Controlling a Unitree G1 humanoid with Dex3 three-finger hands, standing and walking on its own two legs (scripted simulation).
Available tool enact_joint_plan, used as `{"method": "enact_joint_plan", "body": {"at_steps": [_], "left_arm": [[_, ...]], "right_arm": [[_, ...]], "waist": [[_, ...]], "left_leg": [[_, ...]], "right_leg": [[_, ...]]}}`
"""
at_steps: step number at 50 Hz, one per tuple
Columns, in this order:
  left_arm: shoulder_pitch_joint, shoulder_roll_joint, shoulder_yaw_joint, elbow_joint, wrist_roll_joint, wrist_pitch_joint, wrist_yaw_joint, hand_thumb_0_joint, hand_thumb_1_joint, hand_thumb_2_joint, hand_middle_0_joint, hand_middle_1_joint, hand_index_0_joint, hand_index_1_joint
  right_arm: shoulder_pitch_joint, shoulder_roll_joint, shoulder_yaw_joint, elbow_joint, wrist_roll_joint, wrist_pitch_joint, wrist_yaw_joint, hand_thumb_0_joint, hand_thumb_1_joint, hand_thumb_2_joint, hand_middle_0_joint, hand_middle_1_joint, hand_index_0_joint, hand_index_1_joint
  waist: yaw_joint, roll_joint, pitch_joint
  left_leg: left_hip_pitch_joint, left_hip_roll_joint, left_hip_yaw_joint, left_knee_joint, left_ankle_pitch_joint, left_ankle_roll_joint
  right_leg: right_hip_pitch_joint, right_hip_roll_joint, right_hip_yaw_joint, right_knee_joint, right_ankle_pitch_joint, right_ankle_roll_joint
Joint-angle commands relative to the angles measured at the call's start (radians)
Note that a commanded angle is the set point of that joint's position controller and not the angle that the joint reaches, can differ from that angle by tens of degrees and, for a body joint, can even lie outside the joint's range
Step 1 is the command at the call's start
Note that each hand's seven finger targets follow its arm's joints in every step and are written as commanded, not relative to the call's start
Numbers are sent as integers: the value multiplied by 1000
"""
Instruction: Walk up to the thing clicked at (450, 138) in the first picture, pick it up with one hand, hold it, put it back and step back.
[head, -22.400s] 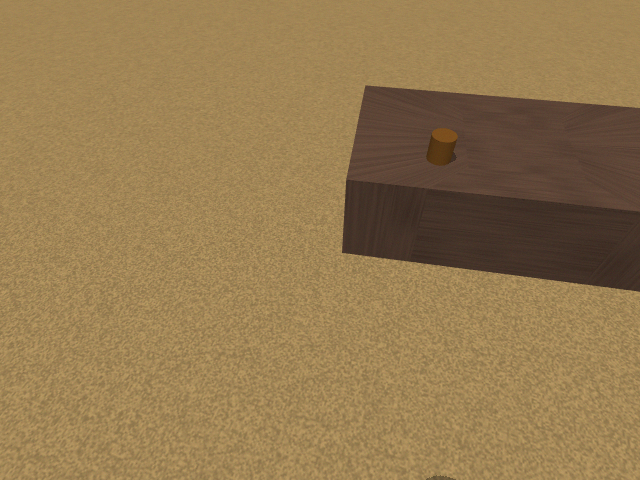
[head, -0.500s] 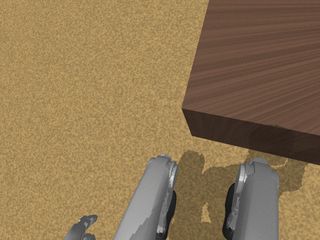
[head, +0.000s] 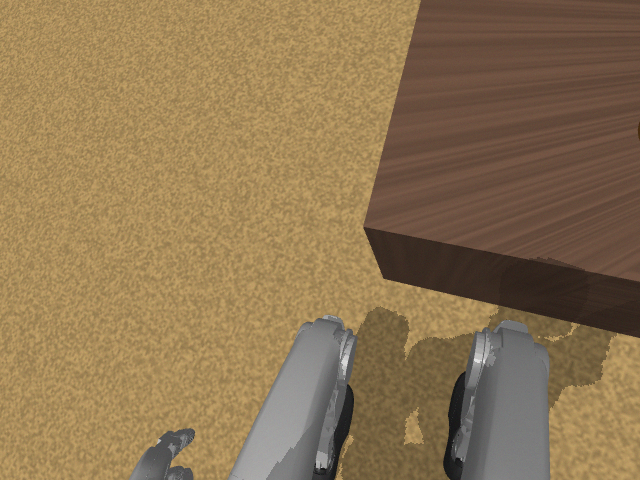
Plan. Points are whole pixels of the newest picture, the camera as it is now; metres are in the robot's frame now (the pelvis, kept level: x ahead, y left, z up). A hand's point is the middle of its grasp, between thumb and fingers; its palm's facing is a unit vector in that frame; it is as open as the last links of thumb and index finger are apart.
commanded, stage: withdraw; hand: right
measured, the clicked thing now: out of the picture +0.52 -0.34 -0.03
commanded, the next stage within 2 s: rise in 0.08 s
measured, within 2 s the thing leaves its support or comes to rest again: neither
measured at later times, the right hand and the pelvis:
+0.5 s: hand out of the picture +0.46 -0.42 +0.15, palm faces +0.50 +0.80 -0.32, open 17.2 cm; pelvis +0.04 -0.01 +0.16, yaw -4 degrees
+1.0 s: hand out of the picture +0.29 -0.31 +0.18, palm faces +0.35 +0.89 -0.30, open 17.1 cm; pelvis +0.07 -0.04 +0.26, yaw -9 degrees
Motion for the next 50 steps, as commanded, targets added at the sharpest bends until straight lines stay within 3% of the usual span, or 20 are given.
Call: {"method": "enact_joint_plan", "body": {"at_steps": [1,3,6,8,10,11,12,14,16,19,21,25,28,29,31,32,34,37,42,50], "left_arm": [[211,241,94,-15,-21,-8,33,0,880,904,-193,-296,-185,-304],[202,212,69,19,-27,-23,28,0,890,898,-200,-303,-196,-307],[213,268,103,-23,-39,-32,35,0,890,888,-204,-305,-204,-305],[193,237,86,-19,-46,-49,28,0,889,891,-202,-307,-202,-307],[212,241,98,-1,-47,-62,29,0,853,907,-205,-285,-192,-298],[219,215,90,3,-53,-35,22,0,857,908,-211,-294,-199,-306],[213,225,98,-48,-58,-23,14,0,866,905,-211,-297,-202,-306],[226,232,96,-57,-58,-10,0,0,862,908,-206,-294,-196,-304],[227,243,115,-67,-61,3,-3,0,864,907,-206,-291,-196,-301],[234,217,101,-99,-63,10,0,0,855,912,-199,-283,-185,-297],[231,200,96,-96,-66,12,8,0,896,900,-201,-295,-199,-297],[260,177,96,-1,-58,16,28,0,896,900,-201,-294,-199,-296],[249,229,125,-71,-68,10,42,0,896,900,-201,-294,-199,-296],[248,221,124,-61,-73,10,41,0,896,900,-201,-295,-199,-296],[246,180,111,-71,-82,-4,41,0,896,900,-201,-294,-199,-296],[248,179,113,-78,-87,-10,44,0,896,900,-201,-294,-199,-296],[236,198,128,-93,-93,-10,47,0,896,900,-201,-293,-199,-295],[220,182,127,-113,-106,-17,53,0,896,900,-201,-293,-199,-295],[170,167,121,-153,-114,-39,79,0,896,900,-201,-293,-199,-295],[59,101,91,-202,-103,-84,132,0,896,899,-201,-292,-199,-294]], "right_arm": [[-362,-400,-4,-196,14,-38,13,0,522,-55,44,52,49,52],[-242,-266,53,-11,27,-14,40,0,477,-61,50,51,52,50],[-406,-454,-26,-270,35,-28,45,0,475,-55,56,47,57,46],[-231,-196,96,19,57,7,72,0,473,-66,49,49,53,49],[-229,-188,95,-10,65,-12,77,0,412,-41,73,33,82,33],[-114,-343,114,161,-98,64,17,0,332,-106,53,57,62,57],[-234,-329,116,-33,-77,75,-23,0,380,-93,52,57,62,57],[-235,-320,121,-18,-97,93,-54,0,439,-83,49,60,60,59],[-258,-462,81,-136,-126,103,-98,0,416,-87,51,59,61,59],[-258,-511,65,-248,-147,111,-158,0,463,-61,45,51,55,51],[-129,-448,89,-236,-143,129,-196,0,607,-23,48,44,48,44],[-75,-251,186,-28,-146,151,-248,0,502,-84,59,62,59,62],[-56,-299,161,-148,-134,152,-269,0,465,-106,63,68,63,68],[80,-204,206,-23,-126,171,-271,0,490,-92,60,64,60,64],[234,89,357,122,-95,202,-260,0,493,-90,60,64,60,64],[274,124,371,101,-83,212,-262,0,512,-79,58,61,58,61],[244,24,326,-83,-80,221,-271,0,442,-120,65,73,65,73],[409,168,423,-101,-63,253,-267,0,482,-97,61,66,61,66],[531,75,373,-517,-51,245,-302,0,481,-97,61,66,61,66],[885,348,507,-676,-26,257,-326,0,521,-75,57,59,57,59]], "waist": [[-36,-331,-749],[-14,-250,-564],[-45,-322,-739],[16,-205,-558],[18,-191,-513],[-43,-198,-504],[-28,-218,-567],[-45,-250,-608],[-86,-292,-716],[-101,-328,-841],[-97,-341,-769],[-32,-288,-395],[-70,-326,-540],[-72,-294,-454],[-8,-166,-288],[-17,-135,-263],[-64,-183,-282],[-64,-119,-241],[-142,-246,-373],[-129,-176,-132]], "left_leg": [[280,-3,0,-395,248,33],[244,-2,10,-422,225,32],[338,6,-7,-459,297,34],[320,6,6,-496,304,24],[327,11,4,-505,318,24],[375,6,-16,-565,313,25],[428,8,-25,-596,330,23],[488,16,-21,-620,355,22],[603,14,-35,-674,403,18],[778,25,-55,-738,527,2],[798,23,-48,-792,555,2],[778,19,-44,-924,497,13],[884,20,-39,-984,521,19],[906,20,-30,-1011,522,22],[917,14,-10,-1052,556,17],[925,14,-5,-1061,567,20],[959,21,-10,-1087,526,27],[1041,27,-8,-1134,519,27],[1186,54,-25,-1177,546,37],[1229,69,-32,-1255,466,30]], "right_leg": [[810,12,-50,-275,144,-59],[715,19,-47,-303,100,-63],[879,17,-47,-344,201,-61],[821,16,-39,-359,191,-69],[788,18,-36,-374,191,-70],[862,22,-64,-442,204,-70],[909,20,-63,-461,216,-72],[1009,25,-54,-516,251,-62],[1107,28,-70,-551,314,-63],[1237,33,-93,-600,434,-64],[1327,33,-97,-660,476,-60],[1277,41,-104,-790,365,-60],[1459,37,-103,-868,425,-49],[1459,41,-105,-903,430,-46],[1424,39,-95,-938,444,-52],[1429,39,-88,-960,466,-52],[1492,38,-82,-1024,449,-44],[1534,39,-76,-1098,412,-43],[1706,49,-80,-1174,458,-20],[1665,62,-110,-1256,311,-22]]}}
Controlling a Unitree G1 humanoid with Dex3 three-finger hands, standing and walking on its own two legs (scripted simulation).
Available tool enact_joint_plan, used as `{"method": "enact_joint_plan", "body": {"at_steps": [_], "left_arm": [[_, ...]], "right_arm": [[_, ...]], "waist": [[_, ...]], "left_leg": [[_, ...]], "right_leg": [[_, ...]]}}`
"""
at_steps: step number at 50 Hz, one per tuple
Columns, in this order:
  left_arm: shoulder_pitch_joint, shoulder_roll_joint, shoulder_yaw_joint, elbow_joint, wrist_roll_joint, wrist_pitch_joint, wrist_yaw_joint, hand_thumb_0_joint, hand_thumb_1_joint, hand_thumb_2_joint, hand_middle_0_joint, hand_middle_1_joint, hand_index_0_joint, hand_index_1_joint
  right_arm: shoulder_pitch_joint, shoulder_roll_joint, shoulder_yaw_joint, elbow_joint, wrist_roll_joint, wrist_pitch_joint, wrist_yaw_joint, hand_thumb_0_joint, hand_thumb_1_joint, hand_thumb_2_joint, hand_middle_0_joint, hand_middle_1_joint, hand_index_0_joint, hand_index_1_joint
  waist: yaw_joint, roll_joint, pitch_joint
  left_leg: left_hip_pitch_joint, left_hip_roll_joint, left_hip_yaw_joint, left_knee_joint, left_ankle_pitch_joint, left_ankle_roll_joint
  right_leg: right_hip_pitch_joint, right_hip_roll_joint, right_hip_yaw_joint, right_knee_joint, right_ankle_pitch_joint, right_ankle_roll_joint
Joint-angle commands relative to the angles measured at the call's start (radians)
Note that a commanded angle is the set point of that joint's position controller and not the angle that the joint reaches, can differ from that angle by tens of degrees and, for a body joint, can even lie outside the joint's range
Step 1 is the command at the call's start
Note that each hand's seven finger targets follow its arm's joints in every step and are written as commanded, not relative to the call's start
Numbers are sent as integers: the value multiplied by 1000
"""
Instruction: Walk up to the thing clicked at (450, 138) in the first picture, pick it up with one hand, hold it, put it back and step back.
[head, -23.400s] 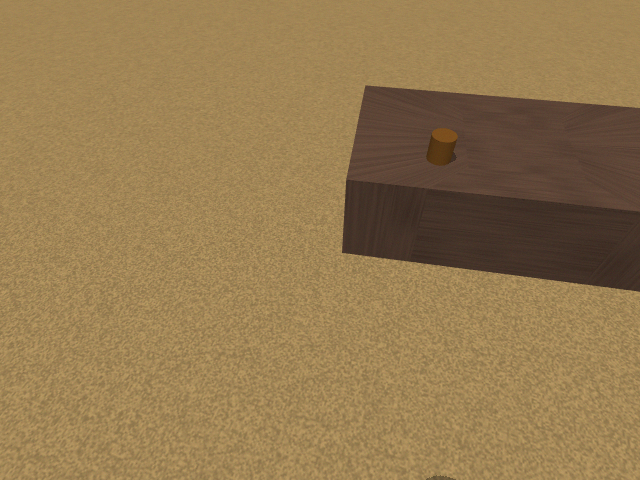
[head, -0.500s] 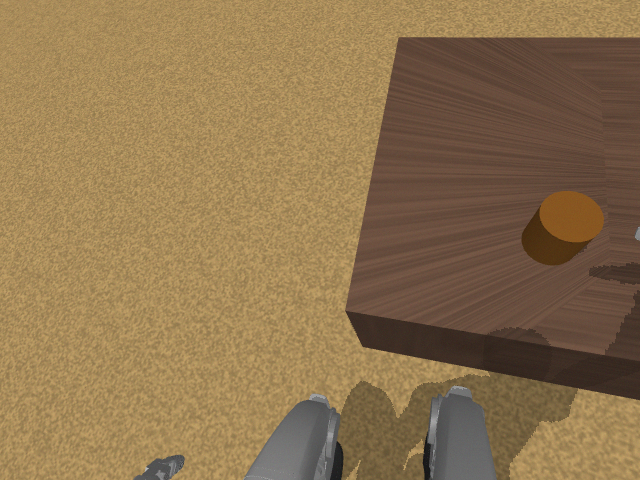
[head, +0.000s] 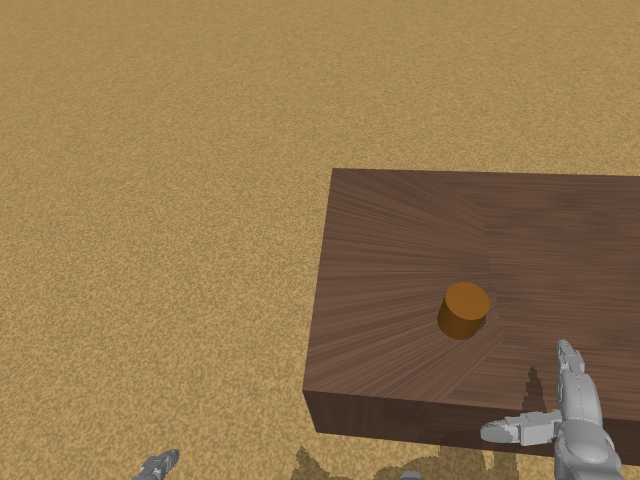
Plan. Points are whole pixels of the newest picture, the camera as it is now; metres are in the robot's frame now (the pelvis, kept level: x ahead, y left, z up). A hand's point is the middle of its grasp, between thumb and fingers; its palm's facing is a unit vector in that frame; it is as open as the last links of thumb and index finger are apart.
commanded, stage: home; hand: right
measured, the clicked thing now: (462, 311) +0.50 -0.23 -0.30
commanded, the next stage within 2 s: none
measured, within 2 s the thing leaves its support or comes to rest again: neither
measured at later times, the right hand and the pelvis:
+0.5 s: hand out of the picture +0.15 -0.15 -0.07, palm faces +0.11 +0.97 -0.22, open 17.4 cm; pelvis -0.01 +0.04 -0.01, yaw -3 degrees
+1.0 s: hand out of the picture +0.16 -0.16 -0.07, palm faces +0.09 +0.97 -0.21, open 17.7 cm; pelvis +0.00 +0.03 -0.02, yaw -2 degrees
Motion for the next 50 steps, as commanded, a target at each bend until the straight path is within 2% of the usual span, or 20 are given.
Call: {"method": "enact_joint_plan", "body": {"at_steps": [1,2,3,4,5,6,7,9,12,15,16,18,21,26,28,29,32,33,39,50], "left_arm": [[-63,136,60,-138,6,-65,37,0,896,899,-201,-292,-199,-294],[-73,129,60,-147,7,-73,36,0,896,899,-201,-292,-199,-294],[-85,128,60,-161,5,-82,36,0,941,859,-207,-310,-214,-303],[-76,122,55,-171,21,-94,36,0,896,900,-201,-294,-199,-296],[-80,121,60,-172,19,-101,37,0,896,899,-201,-293,-199,-295],[-86,122,63,-180,18,-108,36,0,896,900,-201,-293,-199,-295],[-81,108,56,-205,14,-117,32,0,896,900,-201,-293,-199,-295],[-98,114,57,-218,14,-128,36,0,896,900,-201,-293,-199,-295],[-111,114,56,-242,13,-147,50,0,896,899,-201,-292,-199,-294],[-115,118,63,-250,21,-173,64,0,895,899,-201,-292,-199,-294],[-112,115,61,-248,24,-182,69,0,925,827,-185,-285,-195,-275],[-107,119,65,-244,30,-201,75,0,896,900,-201,-293,-199,-295],[-103,131,75,-247,35,-228,80,0,896,900,-201,-294,-199,-296],[-105,123,62,-259,33,-258,72,0,896,900,-201,-295,-200,-297],[-109,120,61,-257,30,-264,66,0,896,901,-201,-296,-200,-297],[-107,122,62,-259,29,-264,65,0,896,900,-201,-295,-199,-297],[-103,132,64,-264,28,-272,62,0,896,901,-201,-296,-200,-298],[-88,140,73,-263,27,-275,66,0,896,901,-201,-296,-200,-297],[-64,142,78,-256,32,-289,73,0,897,901,-201,-297,-200,-299],[-77,144,74,-241,37,-312,81,0,898,904,-201,-301,-201,-301]], "right_arm": [[-33,-101,8,-293,6,-55,-22,0,536,-66,56,57,56,57],[35,-38,63,-304,10,-46,-16,0,538,-65,56,57,56,57],[69,-35,73,-355,12,-43,-13,0,611,0,10,0,1,0],[27,-62,28,-502,11,-23,-17,0,543,-61,55,55,54,55],[131,-58,36,-505,5,3,-16,0,510,-81,58,61,58,61],[229,26,106,-470,5,32,-7,0,535,-66,56,57,56,57],[308,83,136,-433,7,58,2,0,512,-79,58,61,58,61],[302,-6,66,-600,8,72,-2,0,529,-70,57,58,56,58],[354,-1,91,-637,2,122,31,0,558,-53,54,53,54,53],[303,-67,46,-746,-2,148,58,0,518,-77,58,60,58,60],[294,-51,68,-754,0,160,70,0,598,0,0,0,0,0],[310,-68,41,-743,3,180,88,0,531,-69,56,58,56,58],[334,-68,59,-802,14,214,109,0,509,-80,58,61,58,61],[467,-33,83,-746,33,295,121,0,551,-55,54,54,54,54],[437,-27,91,-796,39,310,119,0,572,-43,51,50,51,50],[471,-48,62,-759,39,324,116,0,560,-51,53,52,53,52],[448,-47,61,-808,42,336,115,0,567,-45,52,51,52,51],[472,-58,37,-800,39,338,113,0,560,-50,53,52,52,52],[466,-47,43,-866,25,342,108,0,588,-33,49,47,49,47],[465,-31,61,-861,26,370,120,0,586,-33,49,46,49,46]], "waist": [[-23,-134,-140],[-15,-107,-108],[-27,-117,-96],[-27,-147,-149],[-40,-125,-145],[-21,-71,-92],[0,27,-93],[-24,-2,-119],[0,38,-83],[-1,-24,-107],[17,-27,-105],[12,-32,-106],[-1,-66,-125],[-11,-6,-93],[-16,13,-90],[-27,30,-84],[-26,15,-87],[-30,21,-127],[-26,-32,-184],[-9,-15,-127]], "left_leg": [[-55,-28,62,-120,150,59],[-58,-30,67,-129,138,58],[-45,-29,67,-137,126,58],[-52,-25,67,-118,124,61],[-43,-25,72,-120,122,58],[-59,-27,77,-126,116,54],[-67,-31,85,-121,127,45],[-49,-24,75,-110,146,40],[-75,-16,61,-113,121,30],[-90,2,26,-107,113,27],[-102,4,17,-104,97,26],[-105,13,0,-105,93,23],[-102,16,-5,-100,85,26],[-107,15,6,-101,125,14],[-111,16,6,-101,150,7],[-109,23,-5,-106,159,1],[-119,13,7,-82,179,5],[-105,8,16,-61,211,6],[-105,-6,31,-14,260,13],[-151,-21,60,-20,148,25]], "right_leg": [[350,-5,40,-197,81,17],[339,-3,33,-207,68,14],[337,3,20,-209,59,14],[303,7,29,-177,66,9],[306,9,27,-175,75,9],[283,12,19,-168,74,5],[279,9,27,-152,84,-5],[266,18,18,-134,105,-5],[217,30,8,-102,67,-13],[217,39,3,-71,53,-11],[206,40,3,-62,36,-10],[197,45,6,-45,34,-11],[205,45,13,-42,30,-8],[162,48,16,-15,59,-15],[144,47,15,-4,72,-16],[131,50,10,9,75,-18],[127,48,11,9,85,-17],[144,46,13,14,111,-20],[181,43,15,27,159,-20],[167,36,34,-6,84,-13]]}}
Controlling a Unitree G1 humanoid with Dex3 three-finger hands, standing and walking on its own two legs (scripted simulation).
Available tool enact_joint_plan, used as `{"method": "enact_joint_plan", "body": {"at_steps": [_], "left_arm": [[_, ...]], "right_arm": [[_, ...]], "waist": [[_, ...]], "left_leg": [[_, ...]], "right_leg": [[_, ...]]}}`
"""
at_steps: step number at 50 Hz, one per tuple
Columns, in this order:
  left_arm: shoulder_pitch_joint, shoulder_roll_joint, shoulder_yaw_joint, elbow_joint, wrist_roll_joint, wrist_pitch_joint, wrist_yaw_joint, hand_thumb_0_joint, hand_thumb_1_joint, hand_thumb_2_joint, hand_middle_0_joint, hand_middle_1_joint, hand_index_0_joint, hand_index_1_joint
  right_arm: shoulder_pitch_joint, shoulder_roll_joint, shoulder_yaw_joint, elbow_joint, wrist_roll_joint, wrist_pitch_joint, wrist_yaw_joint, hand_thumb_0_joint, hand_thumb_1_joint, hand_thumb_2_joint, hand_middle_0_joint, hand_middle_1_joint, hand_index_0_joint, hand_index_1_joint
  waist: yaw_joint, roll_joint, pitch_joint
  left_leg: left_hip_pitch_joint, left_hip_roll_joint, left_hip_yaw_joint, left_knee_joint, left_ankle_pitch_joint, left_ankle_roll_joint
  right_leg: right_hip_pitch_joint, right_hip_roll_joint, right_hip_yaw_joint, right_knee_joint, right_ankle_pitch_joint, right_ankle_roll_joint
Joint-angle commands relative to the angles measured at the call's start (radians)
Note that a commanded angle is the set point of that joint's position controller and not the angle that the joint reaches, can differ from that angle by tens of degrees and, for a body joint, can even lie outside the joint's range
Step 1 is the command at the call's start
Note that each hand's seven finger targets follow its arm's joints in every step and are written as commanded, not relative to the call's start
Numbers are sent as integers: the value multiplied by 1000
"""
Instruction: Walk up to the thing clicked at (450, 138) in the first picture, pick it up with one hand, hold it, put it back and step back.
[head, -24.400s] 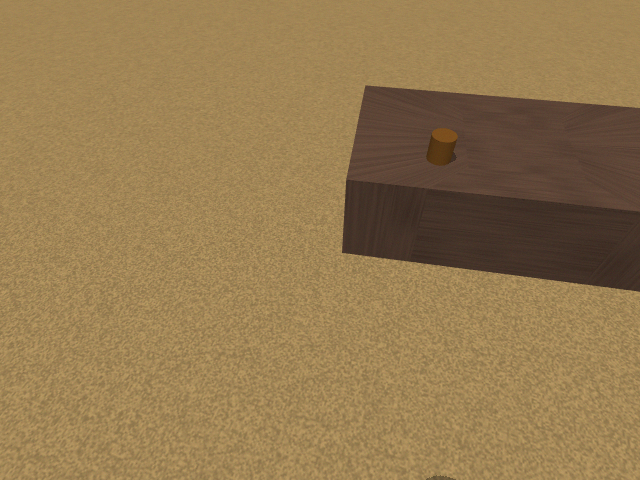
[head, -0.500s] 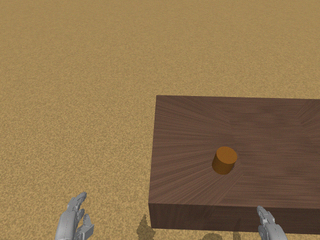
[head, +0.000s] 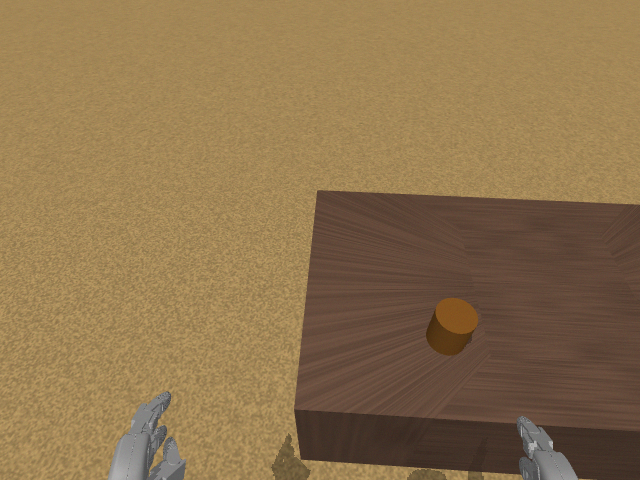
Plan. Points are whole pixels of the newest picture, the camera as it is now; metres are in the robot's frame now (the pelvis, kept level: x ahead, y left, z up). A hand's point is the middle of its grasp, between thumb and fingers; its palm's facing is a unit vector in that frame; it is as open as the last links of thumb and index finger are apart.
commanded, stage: home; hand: right
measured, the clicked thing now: (450, 327) +0.51 -0.24 -0.28
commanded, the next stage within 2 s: none
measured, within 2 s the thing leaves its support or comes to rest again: neither
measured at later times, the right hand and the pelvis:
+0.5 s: hand out of the picture +0.16 -0.19 -0.05, palm faces +0.05 +0.98 -0.21, open 17.6 cm; pelvis +0.00 -0.01 +0.00, yaw +0 degrees
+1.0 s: hand out of the picture +0.16 -0.18 -0.04, palm faces +0.05 +0.98 -0.20, open 17.5 cm; pelvis +0.00 +0.00 +0.00, yaw +0 degrees
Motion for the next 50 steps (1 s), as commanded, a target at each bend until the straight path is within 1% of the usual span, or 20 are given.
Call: {"method": "enact_joint_plan", "body": {"at_steps": [1,11,15,21,23,27,28,29,30,33,36,37,39,41,42,43,44,47,48,50], "left_arm": [[-80,126,54,-163,-1,-69,22,0,897,902,-201,-299,-200,-300],[-75,125,57,-152,6,-83,31,0,897,903,-201,-301,-201,-301],[-74,124,55,-149,5,-83,33,0,897,903,-201,-301,-201,-301],[-80,118,48,-157,2,-83,36,0,897,903,-201,-302,-201,-302],[-82,114,48,-162,2,-83,37,0,897,902,-201,-301,-200,-302],[-81,117,48,-157,4,-87,42,0,897,902,-201,-301,-200,-302],[-78,116,46,-158,4,-87,42,0,897,902,-201,-301,-200,-302],[-82,111,45,-157,5,-88,43,0,897,902,-201,-302,-200,-302],[-78,115,50,-161,6,-87,45,0,897,902,-201,-302,-200,-302],[-88,115,47,-164,6,-88,45,0,897,903,-201,-302,-201,-303],[-77,119,51,-157,6,-85,45,0,897,903,-201,-303,-201,-303],[-83,118,47,-161,5,-83,44,0,897,903,-201,-303,-201,-303],[-81,116,49,-171,6,-85,45,0,897,903,-201,-303,-201,-303],[-72,116,48,-152,6,-84,44,0,897,903,-201,-303,-201,-303],[-84,115,45,-164,5,-84,43,0,897,903,-201,-303,-201,-303],[-81,116,45,-156,4,-84,44,0,897,903,-201,-303,-201,-303],[-86,111,45,-164,5,-87,44,0,897,903,-201,-303,-201,-303],[-80,116,47,-150,5,-87,43,0,897,903,-201,-303,-201,-303],[-74,114,47,-160,6,-87,43,0,897,903,-201,-303,-201,-303],[-83,106,41,-157,6,-85,41,0,897,903,-201,-303,-201,-303]], "right_arm": [[-17,-110,-62,-183,-4,-36,-2,0,590,-31,49,46,49,46],[-32,-108,-57,-230,-19,-35,-7,0,594,-28,48,45,48,45],[-31,-99,-55,-230,-17,-29,-7,0,610,-18,46,42,46,42],[-8,-100,-61,-195,-15,-22,-5,0,603,-22,46,43,46,43],[-41,-96,-47,-241,-11,-31,-5,0,588,-30,48,46,48,46],[-12,-110,-69,-214,-11,-26,-9,0,580,-35,49,47,49,47],[-33,-96,-50,-233,-11,-30,-7,0,562,-45,51,50,51,50],[-47,-99,-54,-259,-13,-33,-9,0,570,-40,50,48,50,48],[-44,-102,-56,-254,-15,-32,-11,0,581,-34,48,47,48,47],[-35,-99,-58,-248,-14,-28,-11,0,572,-39,49,48,49,48],[14,-114,-73,-203,-19,-21,-9,0,560,-45,50,50,50,50],[-22,-101,-52,-234,-15,-24,-7,0,565,-42,50,49,50,49],[-22,-97,-55,-237,-15,-22,-8,0,569,-40,49,48,49,48],[-5,-110,-69,-199,-14,-16,-8,0,560,-46,50,50,50,50],[-26,-100,-53,-237,-10,-22,-7,0,579,-34,48,46,48,46],[-12,-108,-64,-199,-12,-20,-6,0,577,-35,48,47,48,47],[-55,-95,-45,-261,-11,-28,-3,0,568,-40,49,48,49,48],[-4,-114,-72,-207,-10,-20,-6,0,566,-42,50,49,50,49],[-40,-104,-57,-250,-8,-24,-5,0,561,-45,50,50,50,50],[-25,-103,-58,-221,-10,-24,-7,0,558,-47,50,50,50,50]], "waist": [[1,25,-59],[-3,-34,-78],[-3,-37,-60],[-4,-2,-55],[-5,-13,-70],[-11,-8,-63],[-1,-11,-70],[-12,-24,-81],[-3,-12,-88],[-6,-7,-70],[-15,2,-77],[-5,-11,-61],[-4,5,-93],[-6,10,-68],[-4,-5,-52],[0,-1,-47],[1,-22,-60],[-6,-8,-59],[4,4,-82],[1,17,-56]], "left_leg": [[-99,-16,8,-188,256,-9],[-105,-20,19,-166,232,4],[-119,-23,28,-169,190,8],[-112,-23,30,-175,189,5],[-110,-22,25,-175,198,6],[-110,-20,20,-175,197,4],[-115,-21,20,-172,192,5],[-109,-20,18,-171,206,5],[-108,-21,15,-176,214,3],[-116,-23,18,-179,181,4],[-104,-22,19,-173,215,1],[-113,-22,18,-175,207,3],[-97,-21,16,-175,246,-2],[-101,-20,13,-181,226,-4],[-110,-20,13,-184,214,-1],[-117,-21,13,-185,197,0],[-119,-21,13,-183,197,1],[-108,-19,12,-182,226,-3],[-98,-18,11,-181,254,-6],[-98,-14,4,-190,253,-11]], "right_leg": [[212,33,-20,-123,143,-50],[236,31,-7,-142,153,-40],[235,27,0,-161,119,-36],[222,28,0,-159,116,-38],[226,29,-4,-153,121,-38],[215,32,-9,-144,114,-41],[222,31,-9,-148,109,-41],[229,31,-11,-142,124,-40],[230,32,-12,-138,129,-42],[213,32,-12,-148,97,-40],[217,32,-12,-137,131,-43],[210,32,-13,-140,121,-40],[225,33,-14,-127,155,-44],[208,34,-17,-130,130,-45],[207,34,-17,-138,120,-42],[203,33,-16,-142,105,-42],[217,32,-15,-141,107,-41],[206,34,-17,-130,131,-44],[221,33,-16,-124,153,-47],[205,36,-23,-116,142,-49]]}}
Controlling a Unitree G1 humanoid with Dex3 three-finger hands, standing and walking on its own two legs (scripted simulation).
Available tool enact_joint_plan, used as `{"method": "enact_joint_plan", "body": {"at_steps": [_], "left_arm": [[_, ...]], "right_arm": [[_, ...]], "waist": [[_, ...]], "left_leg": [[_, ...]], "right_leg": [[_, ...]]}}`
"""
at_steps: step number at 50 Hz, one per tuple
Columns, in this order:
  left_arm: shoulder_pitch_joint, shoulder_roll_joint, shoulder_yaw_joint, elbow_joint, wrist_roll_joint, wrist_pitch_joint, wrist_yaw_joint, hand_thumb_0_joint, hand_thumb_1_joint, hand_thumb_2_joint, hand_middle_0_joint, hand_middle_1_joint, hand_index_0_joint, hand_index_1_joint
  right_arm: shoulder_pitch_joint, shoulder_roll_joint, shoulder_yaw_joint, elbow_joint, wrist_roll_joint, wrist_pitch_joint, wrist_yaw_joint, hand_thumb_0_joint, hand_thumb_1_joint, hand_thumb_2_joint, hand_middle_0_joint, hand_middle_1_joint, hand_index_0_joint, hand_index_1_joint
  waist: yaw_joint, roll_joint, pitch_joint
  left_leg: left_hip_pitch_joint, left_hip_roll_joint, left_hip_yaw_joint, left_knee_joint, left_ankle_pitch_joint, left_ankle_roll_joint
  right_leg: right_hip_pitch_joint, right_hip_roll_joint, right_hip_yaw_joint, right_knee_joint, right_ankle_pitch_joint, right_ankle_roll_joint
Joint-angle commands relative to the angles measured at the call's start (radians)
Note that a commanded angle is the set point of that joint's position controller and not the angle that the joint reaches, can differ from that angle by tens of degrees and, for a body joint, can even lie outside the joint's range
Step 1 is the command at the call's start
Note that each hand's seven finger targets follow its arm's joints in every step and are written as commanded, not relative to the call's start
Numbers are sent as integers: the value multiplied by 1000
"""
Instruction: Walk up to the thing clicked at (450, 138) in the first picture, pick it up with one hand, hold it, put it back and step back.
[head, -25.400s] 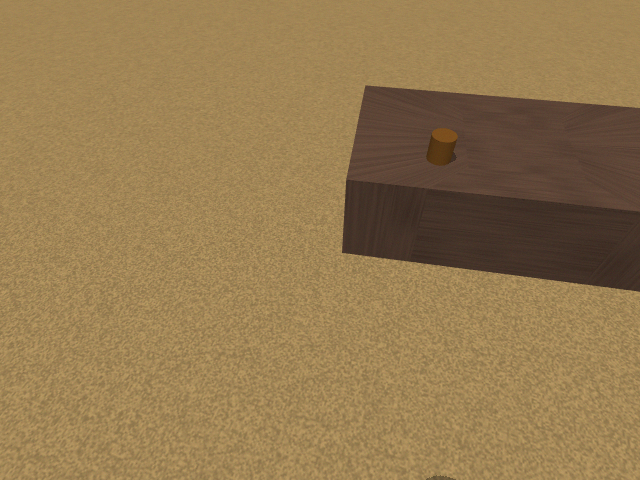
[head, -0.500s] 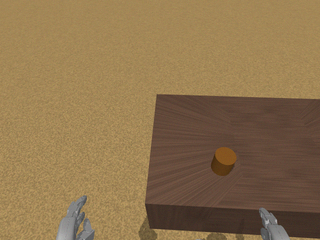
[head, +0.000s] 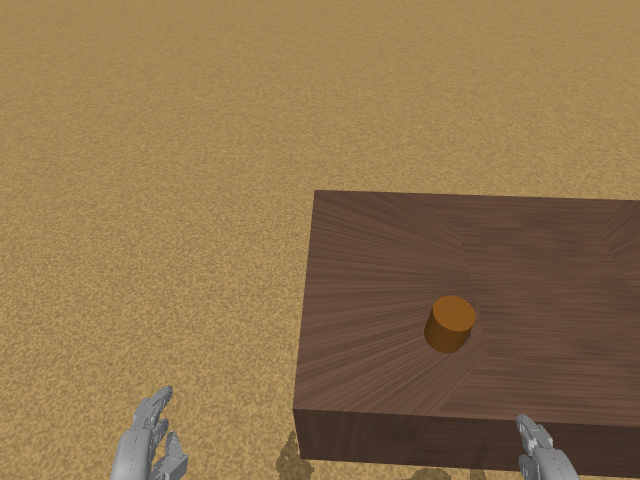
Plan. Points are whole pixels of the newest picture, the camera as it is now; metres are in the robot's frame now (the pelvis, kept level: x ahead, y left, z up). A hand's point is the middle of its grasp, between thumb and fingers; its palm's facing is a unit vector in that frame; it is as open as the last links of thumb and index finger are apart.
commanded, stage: home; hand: right
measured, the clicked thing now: (448, 324) +0.51 -0.24 -0.28
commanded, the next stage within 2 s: stand in 1.20 s
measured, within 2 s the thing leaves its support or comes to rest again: neither
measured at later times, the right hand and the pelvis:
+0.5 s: hand out of the picture +0.16 -0.18 -0.04, palm faces +0.05 +0.98 -0.20, open 17.5 cm; pelvis +0.00 +0.00 +0.00, yaw +0 degrees
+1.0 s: hand out of the picture +0.08 -0.26 -0.11, palm faces -0.01 +0.94 -0.34, open 17.4 cm; pelvis +0.00 -0.02 +0.04, yaw +1 degrees
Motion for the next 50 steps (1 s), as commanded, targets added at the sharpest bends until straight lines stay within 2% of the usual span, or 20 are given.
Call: {"method": "enact_joint_plan", "body": {"at_steps": [1,7,11,12,13,15,16,20,28,29,30,31,32,33,35,37,39,42,47,50], "left_arm": [[-65,119,58,-154,-1,-55,17,0,897,903,-201,-303,-201,-303],[-83,119,54,-169,-1,-52,15,0,897,903,-201,-303,-201,-303],[-76,119,57,-168,-3,-53,15,0,897,903,-201,-304,-201,-303],[-71,124,58,-153,-3,-50,15,0,897,903,-201,-303,-201,-303],[-75,121,57,-159,-3,-49,12,0,897,903,-201,-303,-201,-303],[-72,123,60,-158,-2,-47,12,0,897,903,-201,-304,-201,-304],[-80,122,55,-163,-4,-48,12,0,897,903,-201,-303,-201,-303],[-79,119,57,-165,-3,-53,15,0,897,903,-201,-304,-201,-304],[-67,123,59,-166,-3,-49,14,0,897,903,-201,-304,-201,-304],[-168,266,107,89,125,49,-46,0,898,904,-201,-307,-201,-306],[-141,246,113,79,125,86,-88,0,898,904,-201,-307,-201,-306],[-135,226,108,72,122,96,-107,0,898,904,-201,-307,-201,-306],[-139,217,113,75,116,111,-123,0,898,904,-201,-307,-201,-306],[-146,220,118,96,100,115,-140,0,898,904,-201,-307,-201,-306],[-121,216,112,136,73,125,-170,0,898,904,-201,-307,-201,-306],[-133,232,120,170,60,131,-186,0,898,904,-201,-307,-201,-306],[-136,232,120,213,63,138,-188,0,898,904,-201,-307,-201,-306],[-134,243,121,259,62,144,-182,0,898,904,-201,-307,-201,-306],[-172,279,128,318,50,160,-172,0,898,904,-201,-307,-201,-306],[-171,288,128,361,45,168,-170,0,898,904,-201,-307,-201,-306]], "right_arm": [[-14,-109,-67,-180,-8,-51,-9,0,537,-58,52,54,52,54],[-44,-105,-57,-214,-5,-60,-11,0,569,-40,49,48,49,48],[-30,-104,-61,-202,-5,-53,-13,0,562,-43,50,49,50,49],[-5,-118,-74,-166,-7,-48,-12,0,572,-38,49,47,49,47],[-26,-103,-54,-197,-7,-54,-9,0,560,-45,50,49,50,49],[-16,-111,-68,-183,-8,-56,-10,0,582,-32,48,46,48,46],[-13,-101,-57,-179,-7,-54,-10,0,563,-43,50,49,50,49],[-40,-106,-61,-203,0,-62,-11,0,569,-39,49,48,49,48],[-9,-105,-62,-197,-4,-60,-8,0,556,-47,50,50,50,50],[-203,-228,-73,154,-150,-280,-30,0,592,-24,46,43,46,43],[-184,-226,-84,332,-128,-359,-20,0,568,-38,48,47,48,47],[-208,-235,-84,368,-126,-401,-12,0,549,-49,50,50,50,50],[-206,-263,-77,379,-153,-426,-8,0,558,-44,49,49,49,49],[-219,-271,-68,408,-161,-441,-5,0,611,-3,42,37,42,37],[-234,-262,-64,488,-132,-456,7,0,583,-29,46,44,47,44],[-259,-252,-61,561,-112,-466,2,0,575,-34,47,46,47,46],[-267,-230,-55,616,-102,-477,-2,0,555,-45,49,49,49,49],[-245,-223,-50,709,-103,-489,-9,0,547,-50,50,51,50,51],[-237,-237,-46,842,-104,-491,-15,0,521,-66,53,55,53,55],[-234,-244,-41,910,-101,-490,-15,0,529,-61,52,54,52,54]], "waist": [[3,9,-85],[0,-14,-57],[5,6,-77],[1,-7,-58],[3,-17,-65],[-4,-16,-64],[1,-15,-48],[3,6,-52],[-2,-7,-92],[-69,111,69],[-52,143,55],[-41,163,67],[-41,150,91],[-36,140,117],[-19,115,103],[-34,88,73],[-43,14,56],[-57,-39,39],[-66,-60,99],[-63,-34,127]], "left_leg": [[-81,-17,1,-184,277,-7],[-98,-20,4,-189,233,0],[-81,-17,1,-190,282,-7],[-90,-18,3,-187,253,-3],[-95,-20,7,-181,246,0],[-99,-24,12,-180,231,3],[-111,-24,13,-181,209,5],[-101,-22,7,-195,210,-1],[-93,-24,10,-172,252,2],[140,46,-102,-239,239,66],[144,87,-160,-295,223,80],[152,113,-219,-308,215,90],[112,139,-239,-349,210,96],[97,147,-241,-357,238,86],[114,146,-212,-368,233,67],[144,122,-164,-357,289,39],[210,89,-109,-310,324,20],[270,77,-87,-300,329,16],[326,78,-79,-375,293,18],[352,87,-86,-429,318,16]], "right_leg": [[233,32,-26,-117,168,-45],[224,31,-24,-133,133,-38],[227,32,-26,-119,167,-44],[216,32,-26,-128,146,-41],[230,30,-22,-135,147,-39],[230,28,-16,-140,141,-38],[223,27,-17,-146,122,-37],[211,30,-21,-138,109,-39],[238,27,-17,-133,162,-39],[267,9,26,-179,342,-83],[281,20,-8,-155,260,-84],[265,16,-5,-175,232,-83],[263,16,-15,-158,180,-72],[303,29,-22,-181,163,-76],[393,26,-25,-262,163,-77],[435,22,14,-282,271,-76],[460,-13,56,-341,331,-85],[500,-61,117,-416,392,-102],[506,-79,136,-534,285,-93],[536,-77,130,-582,270,-83]]}}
